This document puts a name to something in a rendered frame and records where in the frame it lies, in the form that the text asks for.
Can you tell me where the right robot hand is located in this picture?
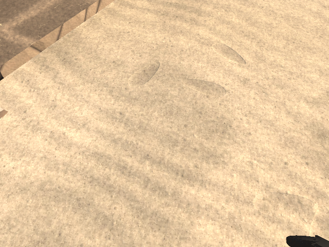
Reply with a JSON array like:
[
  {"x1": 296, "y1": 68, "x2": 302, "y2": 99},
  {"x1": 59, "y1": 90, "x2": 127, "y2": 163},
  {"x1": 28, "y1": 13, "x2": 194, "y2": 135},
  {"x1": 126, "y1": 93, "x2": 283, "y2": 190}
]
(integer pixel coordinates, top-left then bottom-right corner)
[{"x1": 286, "y1": 235, "x2": 329, "y2": 247}]

